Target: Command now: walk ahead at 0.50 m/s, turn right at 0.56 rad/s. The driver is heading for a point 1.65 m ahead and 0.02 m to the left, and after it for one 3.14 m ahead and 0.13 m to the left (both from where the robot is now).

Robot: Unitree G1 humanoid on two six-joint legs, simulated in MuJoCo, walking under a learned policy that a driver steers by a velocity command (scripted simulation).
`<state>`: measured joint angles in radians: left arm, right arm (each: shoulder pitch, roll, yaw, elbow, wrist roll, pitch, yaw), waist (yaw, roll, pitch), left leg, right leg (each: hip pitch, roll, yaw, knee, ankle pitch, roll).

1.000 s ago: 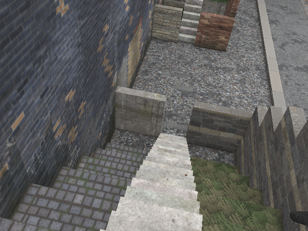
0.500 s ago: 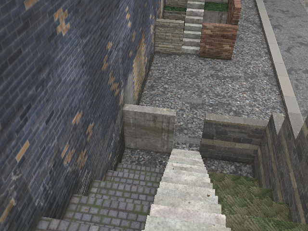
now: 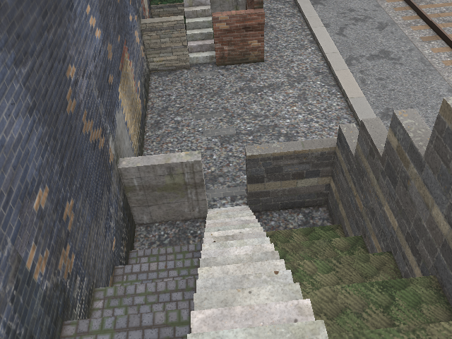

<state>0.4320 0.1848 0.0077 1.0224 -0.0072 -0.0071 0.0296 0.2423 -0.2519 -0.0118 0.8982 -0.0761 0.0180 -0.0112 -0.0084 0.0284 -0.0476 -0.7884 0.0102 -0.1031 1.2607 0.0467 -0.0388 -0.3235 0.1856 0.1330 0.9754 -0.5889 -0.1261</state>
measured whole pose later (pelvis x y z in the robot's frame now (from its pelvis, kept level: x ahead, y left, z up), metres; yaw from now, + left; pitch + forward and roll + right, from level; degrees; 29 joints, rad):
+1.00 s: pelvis +0.39 -0.19 -0.38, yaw -7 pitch -2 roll +3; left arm 0.32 0.20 0.02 1.00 0.03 -0.04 -0.05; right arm 0.36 -0.29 -0.08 1.02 0.00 0.04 -0.05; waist -0.05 0.01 0.04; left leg -0.74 -0.05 -0.06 1.98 -0.49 0.04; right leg -0.40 -0.10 -0.09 0.79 -0.36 -0.02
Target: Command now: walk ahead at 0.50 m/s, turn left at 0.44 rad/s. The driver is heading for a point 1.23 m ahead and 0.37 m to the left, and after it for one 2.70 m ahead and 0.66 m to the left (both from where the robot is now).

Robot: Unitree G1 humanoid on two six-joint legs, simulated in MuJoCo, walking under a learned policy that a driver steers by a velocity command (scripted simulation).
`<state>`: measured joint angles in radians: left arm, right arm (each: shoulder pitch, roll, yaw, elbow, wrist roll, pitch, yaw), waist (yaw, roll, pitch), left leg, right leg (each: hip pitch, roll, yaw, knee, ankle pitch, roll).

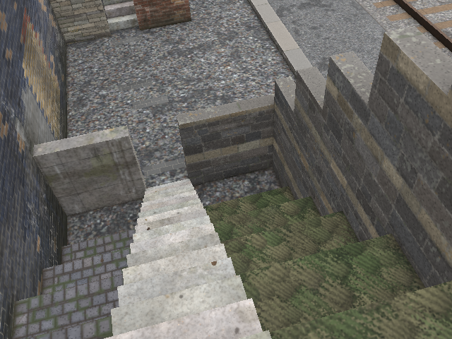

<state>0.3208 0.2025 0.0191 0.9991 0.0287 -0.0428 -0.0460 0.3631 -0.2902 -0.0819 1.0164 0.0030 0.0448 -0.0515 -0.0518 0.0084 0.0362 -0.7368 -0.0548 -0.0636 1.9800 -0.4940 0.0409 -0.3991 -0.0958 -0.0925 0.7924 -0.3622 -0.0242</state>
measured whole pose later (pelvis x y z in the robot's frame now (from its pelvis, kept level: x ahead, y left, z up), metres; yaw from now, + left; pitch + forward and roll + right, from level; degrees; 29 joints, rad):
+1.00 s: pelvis +0.40 +0.15 -0.32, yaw +29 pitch -2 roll +1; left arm 0.27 0.25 0.04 0.90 0.02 -0.01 -0.03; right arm 0.43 -0.18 0.00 0.94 -0.02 -0.04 -0.03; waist -0.02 -0.05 -0.07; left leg -0.32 -0.21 -0.06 1.36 -0.87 0.16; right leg -0.45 0.01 0.00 0.66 0.20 -0.03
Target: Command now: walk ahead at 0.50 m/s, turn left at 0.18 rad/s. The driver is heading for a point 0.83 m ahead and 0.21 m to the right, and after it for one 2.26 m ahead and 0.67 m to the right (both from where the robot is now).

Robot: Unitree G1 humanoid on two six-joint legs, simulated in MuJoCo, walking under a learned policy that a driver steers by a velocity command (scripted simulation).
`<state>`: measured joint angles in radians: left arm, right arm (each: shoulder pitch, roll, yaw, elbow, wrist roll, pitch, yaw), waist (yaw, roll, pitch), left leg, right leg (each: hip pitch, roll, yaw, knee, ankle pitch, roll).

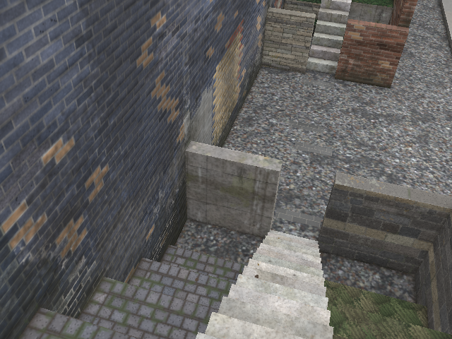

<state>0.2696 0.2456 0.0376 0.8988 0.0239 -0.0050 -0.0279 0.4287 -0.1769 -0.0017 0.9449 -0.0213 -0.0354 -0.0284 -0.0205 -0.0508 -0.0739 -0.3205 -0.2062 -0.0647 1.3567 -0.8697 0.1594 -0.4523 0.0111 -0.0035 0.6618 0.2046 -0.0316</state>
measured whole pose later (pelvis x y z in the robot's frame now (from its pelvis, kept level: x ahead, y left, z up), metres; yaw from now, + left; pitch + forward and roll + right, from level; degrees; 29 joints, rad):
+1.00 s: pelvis +0.10 +0.01 -0.08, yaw -25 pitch +0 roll +5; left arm 0.37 0.20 -0.04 0.74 0.00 0.04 0.01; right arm -0.03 -0.26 -0.04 0.68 -0.05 0.12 0.00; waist 0.05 0.02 0.01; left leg -0.94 -0.10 -0.02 1.69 -0.22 -0.09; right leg -0.39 0.08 0.18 0.76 -0.35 -0.07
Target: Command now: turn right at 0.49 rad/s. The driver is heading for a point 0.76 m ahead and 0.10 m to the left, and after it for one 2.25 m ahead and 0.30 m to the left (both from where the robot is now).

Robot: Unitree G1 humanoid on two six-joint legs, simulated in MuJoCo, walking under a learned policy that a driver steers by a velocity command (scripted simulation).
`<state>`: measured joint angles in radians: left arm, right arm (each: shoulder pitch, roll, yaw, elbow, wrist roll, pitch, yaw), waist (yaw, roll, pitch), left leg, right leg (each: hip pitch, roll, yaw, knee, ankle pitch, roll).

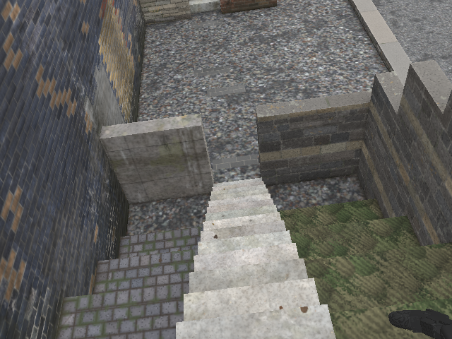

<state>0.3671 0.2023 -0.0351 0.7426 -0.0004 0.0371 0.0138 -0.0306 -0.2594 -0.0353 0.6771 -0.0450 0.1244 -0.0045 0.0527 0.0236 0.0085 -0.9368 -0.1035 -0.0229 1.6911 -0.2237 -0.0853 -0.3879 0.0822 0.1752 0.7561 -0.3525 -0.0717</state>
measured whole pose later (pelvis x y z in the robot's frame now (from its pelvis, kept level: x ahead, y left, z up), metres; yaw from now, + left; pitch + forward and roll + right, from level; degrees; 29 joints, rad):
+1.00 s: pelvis +0.06 +0.01 +0.00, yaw -2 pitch -2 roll +0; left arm 0.16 0.24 -0.02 0.84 -0.03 0.03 -0.01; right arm 0.18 -0.26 -0.02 0.78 0.00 0.05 0.00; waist -0.03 0.01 0.01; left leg -0.11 0.01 -0.07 0.62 -0.47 -0.02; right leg -0.16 0.10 0.11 0.64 -0.43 -0.05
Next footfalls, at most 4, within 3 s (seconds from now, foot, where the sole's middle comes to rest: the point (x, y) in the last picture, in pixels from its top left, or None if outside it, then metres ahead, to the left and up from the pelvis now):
0.26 left None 0.03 0.15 -0.76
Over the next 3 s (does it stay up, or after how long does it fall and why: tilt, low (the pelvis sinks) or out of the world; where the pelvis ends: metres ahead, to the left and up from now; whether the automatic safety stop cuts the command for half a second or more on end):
stays up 0.06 0.01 0.00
